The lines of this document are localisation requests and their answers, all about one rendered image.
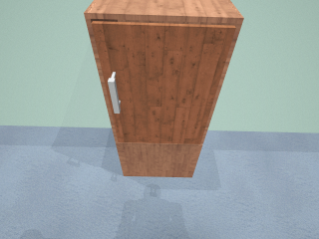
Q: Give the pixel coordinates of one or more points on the cupboard door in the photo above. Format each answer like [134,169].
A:
[167,76]

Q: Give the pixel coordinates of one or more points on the handle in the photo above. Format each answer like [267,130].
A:
[114,93]

